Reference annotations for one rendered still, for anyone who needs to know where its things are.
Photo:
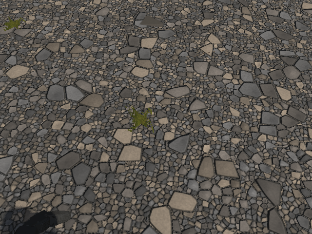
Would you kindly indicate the robot left hand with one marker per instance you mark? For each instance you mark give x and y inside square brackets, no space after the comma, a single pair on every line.
[42,221]

